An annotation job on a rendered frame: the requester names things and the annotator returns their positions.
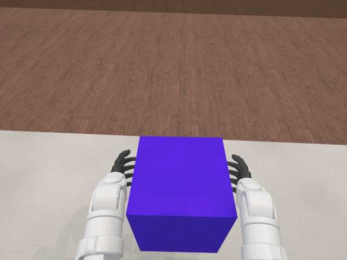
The carton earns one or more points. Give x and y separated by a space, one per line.
181 197

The left robot forearm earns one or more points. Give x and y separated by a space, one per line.
102 238

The robot left hand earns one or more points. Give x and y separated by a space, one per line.
120 162

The robot right hand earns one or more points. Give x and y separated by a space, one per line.
242 170

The right robot forearm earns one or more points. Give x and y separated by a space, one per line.
259 223

